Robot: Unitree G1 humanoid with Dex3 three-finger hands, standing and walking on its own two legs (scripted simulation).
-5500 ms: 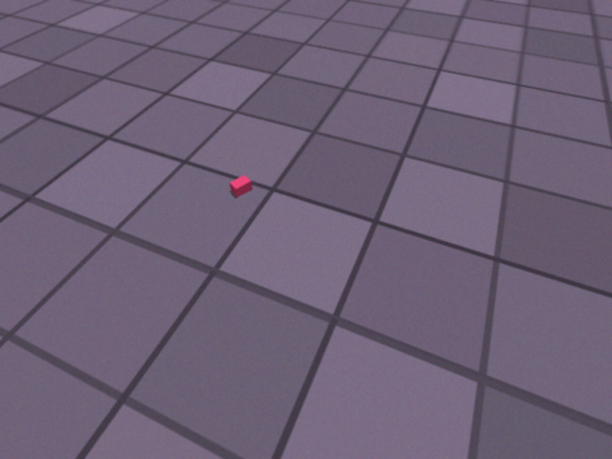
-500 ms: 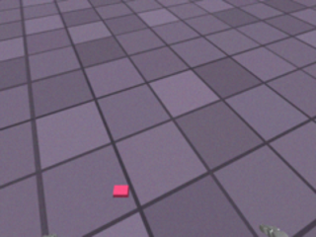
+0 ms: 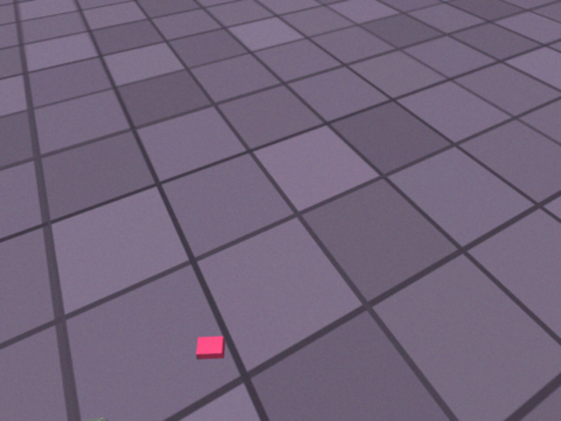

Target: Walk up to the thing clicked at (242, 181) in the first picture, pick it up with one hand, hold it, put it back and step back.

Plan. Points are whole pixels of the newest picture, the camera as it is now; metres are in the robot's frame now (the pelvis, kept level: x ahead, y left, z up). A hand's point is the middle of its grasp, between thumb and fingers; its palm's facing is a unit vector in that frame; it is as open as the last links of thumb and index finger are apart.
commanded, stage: walk up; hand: left
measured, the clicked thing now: (211, 347) +0.45 +0.26 -0.75
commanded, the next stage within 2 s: stand in 0.16 s
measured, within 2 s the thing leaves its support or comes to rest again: neither
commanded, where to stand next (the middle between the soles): +0.07 +0.02 m, yaw +1 degrees
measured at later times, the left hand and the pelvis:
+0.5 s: hand out of the picture +0.10 +0.24 -0.15, palm faces +0.00 -0.94 -0.33, open 7.4 cm; pelvis +0.00 -0.01 +0.01, yaw +1 degrees
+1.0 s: hand out of the picture +0.06 +0.23 -0.15, palm faces +0.01 -0.94 -0.35, open 7.4 cm; pelvis -0.01 -0.02 +0.01, yaw +1 degrees
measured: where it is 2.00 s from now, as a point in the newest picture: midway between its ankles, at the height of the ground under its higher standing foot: outside the picture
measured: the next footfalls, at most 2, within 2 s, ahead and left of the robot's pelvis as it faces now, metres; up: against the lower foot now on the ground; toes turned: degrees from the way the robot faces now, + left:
none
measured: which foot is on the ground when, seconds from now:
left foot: down 0.00-1.00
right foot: down 0.00-1.00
